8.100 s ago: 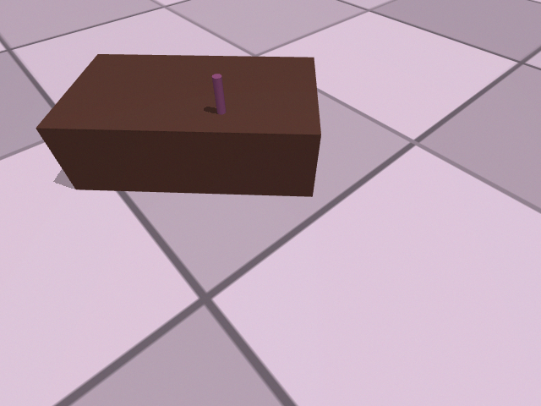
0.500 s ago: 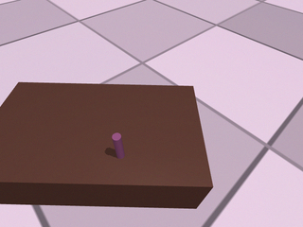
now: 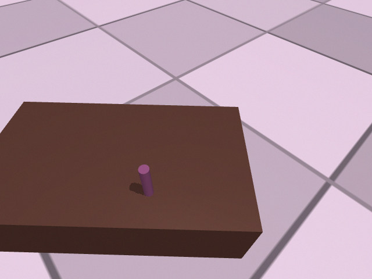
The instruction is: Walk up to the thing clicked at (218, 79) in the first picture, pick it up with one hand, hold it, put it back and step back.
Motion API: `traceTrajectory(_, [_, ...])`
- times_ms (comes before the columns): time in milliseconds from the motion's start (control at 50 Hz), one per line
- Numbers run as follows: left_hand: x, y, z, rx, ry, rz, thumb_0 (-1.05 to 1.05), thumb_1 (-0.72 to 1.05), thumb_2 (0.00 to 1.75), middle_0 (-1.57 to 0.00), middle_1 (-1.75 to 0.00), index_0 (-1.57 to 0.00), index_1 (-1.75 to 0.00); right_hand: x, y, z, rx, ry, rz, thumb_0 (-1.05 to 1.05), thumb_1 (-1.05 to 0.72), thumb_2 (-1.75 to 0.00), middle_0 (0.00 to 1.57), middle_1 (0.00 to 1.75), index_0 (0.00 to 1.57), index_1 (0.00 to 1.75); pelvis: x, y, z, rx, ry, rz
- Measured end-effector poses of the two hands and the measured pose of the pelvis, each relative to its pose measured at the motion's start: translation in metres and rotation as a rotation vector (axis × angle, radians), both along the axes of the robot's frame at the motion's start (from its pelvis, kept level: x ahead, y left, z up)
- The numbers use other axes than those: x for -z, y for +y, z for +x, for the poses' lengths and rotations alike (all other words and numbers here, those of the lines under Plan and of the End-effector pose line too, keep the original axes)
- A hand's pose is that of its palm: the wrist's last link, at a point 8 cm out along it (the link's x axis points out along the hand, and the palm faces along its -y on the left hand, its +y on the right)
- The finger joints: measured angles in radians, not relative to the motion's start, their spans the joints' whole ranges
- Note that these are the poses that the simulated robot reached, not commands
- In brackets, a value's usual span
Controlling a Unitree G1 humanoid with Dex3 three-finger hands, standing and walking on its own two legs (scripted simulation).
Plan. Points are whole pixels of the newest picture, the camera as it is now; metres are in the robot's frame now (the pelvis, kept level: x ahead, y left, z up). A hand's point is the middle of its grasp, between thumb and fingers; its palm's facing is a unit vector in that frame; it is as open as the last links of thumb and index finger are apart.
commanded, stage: go down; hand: left
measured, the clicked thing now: (146, 181) +0.52 +0.15 -0.30
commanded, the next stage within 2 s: none
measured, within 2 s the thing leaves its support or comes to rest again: neither
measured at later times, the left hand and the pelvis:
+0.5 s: hand out of the picture +0.15 +0.26 -0.15, palm faces +0.04 -0.94 -0.35, open 15.1 cm; pelvis -0.01 -0.01 -0.02, yaw -1 degrees
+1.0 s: hand out of the picture +0.16 +0.27 -0.15, palm faces +0.05 -0.95 -0.31, open 17.4 cm; pelvis +0.01 -0.01 -0.05, yaw +0 degrees
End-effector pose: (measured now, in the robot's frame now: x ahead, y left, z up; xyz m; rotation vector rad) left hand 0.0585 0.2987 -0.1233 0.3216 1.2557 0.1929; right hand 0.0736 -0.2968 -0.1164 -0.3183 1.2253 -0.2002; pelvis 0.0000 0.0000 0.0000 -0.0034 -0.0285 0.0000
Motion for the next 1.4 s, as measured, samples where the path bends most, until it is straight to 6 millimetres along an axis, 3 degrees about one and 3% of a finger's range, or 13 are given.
traceTrajectory(100, [-0.001, -0.001, 0.001, -0.012, -0.021, -0.002, 0.0, 0.9, 0.89, -0.19, -0.29, -0.19, -0.3, -0.001, 0.001, 0.001, 0.006, -0.025, 0.002, 0.0, -0.9, -0.9, 0.2, 0.29, 0.19, 0.29, 0.001, 0.0, -0.001, 0.001, 0.01, -0.001])
traceTrajectory(260, [0.003, -0.006, 0.072, -0.031, -0.188, -0.018, 0.0, 0.61, 0.6, -0.08, -0.13, -0.08, -0.13, 0.005, 0.024, 0.0, 0.0, -0.137, 0.038, 0.0, -0.97, -0.92, 0.2, 0.29, 0.19, 0.29, 0.012, -0.005, -0.021, -0.003, 0.099, -0.011])
traceTrajectory(360, [-0.007, 0.0, 0.093, -0.011, -0.202, -0.004, 0.0, 0.34, 0.36, -0.05, -0.08, -0.05, -0.08, 0.004, 0.032, -0.01, 0.047, -0.164, 0.06, 0.01, -0.98, -0.92, 0.2, 0.3, 0.2, 0.3, 0.014, -0.007, -0.018, 0.012, 0.118, -0.011])
traceTrajectory(460, [-0.012, 0.004, 0.087, -0.026, -0.139, 0.006, 0.0, 0.06, 0.22, -0.05, -0.06, -0.05, -0.06, 0.004, 0.033, -0.003, 0.052, -0.212, 0.066, 0.01, -0.96, -0.91, 0.21, 0.3, 0.2, 0.3, 0.016, -0.006, -0.012, 0.015, 0.126, -0.01])
traceTrajectory(580, [-0.005, 0.005, 0.073, -0.06, -0.081, -0.012, 0.0, -0.26, 0.14, -0.05, -0.06, -0.05, -0.07, 0.003, 0.03, 0.022, 0.013, -0.285, 0.05, 0.01, -0.91, -0.9, 0.21, 0.3, 0.2, 0.3, 0.022, -0.007, -0.009, 0.009, 0.153, -0.01])
traceTrajectory(680, [0.0, 0.005, 0.076, -0.06, -0.116, -0.027, 0.0, -0.4, 0.11, -0.06, -0.07, -0.06, -0.08, 0.003, 0.026, 0.043, -0.023, -0.334, 0.019, 0.01, -0.89, -0.89, 0.21, 0.3, 0.2, 0.3, 0.03, -0.011, -0.006, 0.003, 0.178, -0.011])
traceTrajectory(840, [-0.009, 0.012, 0.089, -0.039, -0.18, -0.018, -0.01, -0.49, 0.08, -0.07, -0.07, -0.06, -0.08, 0.002, 0.022, 0.067, -0.033, -0.409, -0.016, 0.01, -0.87, -0.89, 0.21, 0.3, 0.2, 0.3, 0.04, -0.014, 0.002, -0.001, 0.203, -0.019])
traceTrajectory(960, [-0.012, 0.015, 0.088, -0.036, -0.163, -0.029, -0.01, -0.53, 0.06, -0.07, -0.06, -0.06, -0.08, 0.005, 0.024, 0.075, -0.025, -0.447, -0.018, 0.01, -0.87, -0.89, 0.21, 0.3, 0.2, 0.3, 0.046, -0.013, 0.006, -0.002, 0.22, -0.024])
traceTrajectory(1400, [-0.012, 0.017, 0.068, -0.026, -0.208, -0.021, -0.01, -0.59, 0.05, -0.08, -0.05, -0.06, -0.07, 0.018, 0.044, 0.061, -0.013, -0.513, -0.031, 0.01, -0.88, -0.89, 0.21, 0.3, 0.2, 0.3, 0.068, -0.003, -0.008, -0.005, 0.254, -0.049])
